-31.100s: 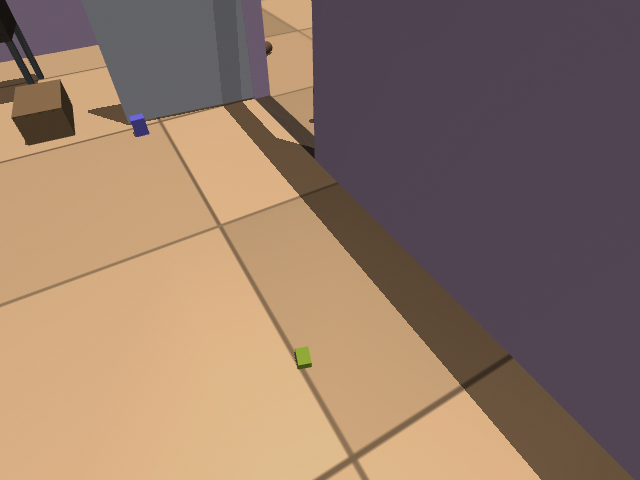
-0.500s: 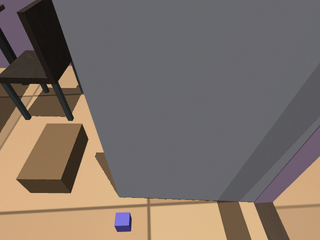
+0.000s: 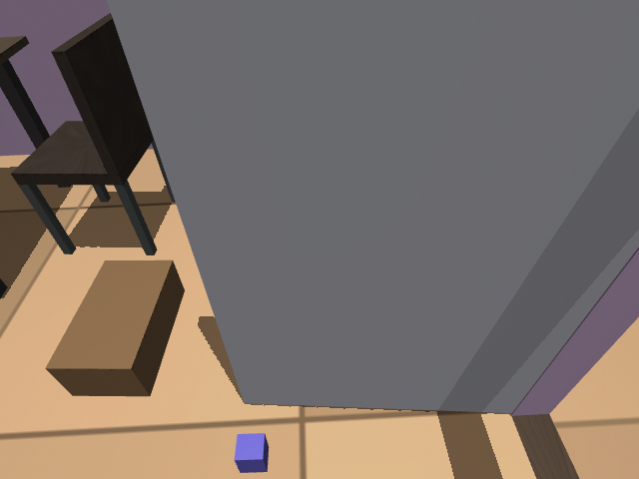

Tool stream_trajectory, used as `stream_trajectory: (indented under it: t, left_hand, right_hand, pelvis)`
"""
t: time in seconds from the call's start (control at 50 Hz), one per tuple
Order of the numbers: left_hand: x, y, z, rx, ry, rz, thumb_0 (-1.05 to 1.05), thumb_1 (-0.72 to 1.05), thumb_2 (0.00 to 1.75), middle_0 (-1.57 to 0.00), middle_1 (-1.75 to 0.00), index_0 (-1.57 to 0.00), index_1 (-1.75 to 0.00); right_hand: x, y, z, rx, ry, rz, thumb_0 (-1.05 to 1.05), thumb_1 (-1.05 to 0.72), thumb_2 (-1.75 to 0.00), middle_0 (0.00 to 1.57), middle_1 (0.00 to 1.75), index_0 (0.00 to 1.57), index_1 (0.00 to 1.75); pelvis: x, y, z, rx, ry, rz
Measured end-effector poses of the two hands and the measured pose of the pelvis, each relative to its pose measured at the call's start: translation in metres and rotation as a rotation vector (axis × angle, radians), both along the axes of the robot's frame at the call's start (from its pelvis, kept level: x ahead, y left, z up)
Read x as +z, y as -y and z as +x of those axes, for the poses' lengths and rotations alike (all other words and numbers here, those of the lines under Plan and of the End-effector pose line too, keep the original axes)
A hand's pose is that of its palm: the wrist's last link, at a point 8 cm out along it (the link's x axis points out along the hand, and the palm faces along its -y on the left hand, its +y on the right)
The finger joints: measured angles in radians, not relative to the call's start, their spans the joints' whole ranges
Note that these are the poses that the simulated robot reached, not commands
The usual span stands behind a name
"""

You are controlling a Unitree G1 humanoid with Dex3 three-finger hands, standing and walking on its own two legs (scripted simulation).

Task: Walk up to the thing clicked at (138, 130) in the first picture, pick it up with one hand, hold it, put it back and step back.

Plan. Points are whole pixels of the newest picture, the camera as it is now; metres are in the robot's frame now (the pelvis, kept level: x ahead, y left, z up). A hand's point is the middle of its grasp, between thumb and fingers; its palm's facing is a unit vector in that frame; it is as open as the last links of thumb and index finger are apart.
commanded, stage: stand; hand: left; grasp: from above
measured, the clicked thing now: (252, 453) +0.42 +0.23 -0.73
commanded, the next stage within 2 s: step back in 1.62 s
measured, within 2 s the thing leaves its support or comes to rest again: neither
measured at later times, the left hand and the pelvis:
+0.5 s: hand out of the picture +0.07 +0.23 -0.16, palm faces +0.02 -0.94 -0.33, open 7.4 cm; pelvis +0.01 -0.01 +0.00, yaw +0 degrees
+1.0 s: hand out of the picture +0.09 +0.23 -0.15, palm faces +0.01 -0.94 -0.34, open 7.4 cm; pelvis +0.01 -0.01 +0.00, yaw -1 degrees
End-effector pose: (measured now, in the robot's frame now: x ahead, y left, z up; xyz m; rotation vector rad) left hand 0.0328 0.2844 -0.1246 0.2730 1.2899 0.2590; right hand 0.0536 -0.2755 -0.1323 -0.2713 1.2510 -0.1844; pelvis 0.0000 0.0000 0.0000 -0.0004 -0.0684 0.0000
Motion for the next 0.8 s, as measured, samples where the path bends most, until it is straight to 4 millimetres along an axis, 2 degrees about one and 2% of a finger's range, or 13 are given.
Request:
stream_trajectory:
  t: [0.22, 0.5, 0.8]
  left_hand:
    - [0.001, 0.005, 0.012, -0.01, 0.006, -0.005, 0.0, 0.9, 0.9, -0.2, -0.3, -0.2, -0.3]
    - [0.004, 0.009, 0.034, -0.025, 0.029, -0.01, 0.0, 0.9, 0.9, -0.2, -0.3, -0.2, -0.3]
    - [0.006, 0.006, 0.045, -0.034, 0.041, -0.001, 0.0, 0.9, 0.9, -0.2, -0.3, -0.2, -0.3]
  right_hand:
    - [0.002, 0.011, 0.002, 0.002, -0.016, -0.013, 0.0, -0.91, -0.9, 0.2, 0.3, 0.2, 0.29]
    - [0.004, 0.016, 0.012, 0.01, -0.011, -0.016, 0.0, -0.91, -0.9, 0.2, 0.3, 0.2, 0.29]
    - [0.007, 0.021, 0.022, 0.011, 0.004, -0.022, 0.0, -0.91, -0.9, 0.2, 0.3, 0.2, 0.29]
  pelvis:
    - [0.001, 0.006, 0.003, -0.001, -0.006, -0.003]
    - [0.002, 0.009, 0.009, -0.004, -0.015, -0.001]
    - [0.003, 0.01, 0.013, -0.008, -0.021, -0.002]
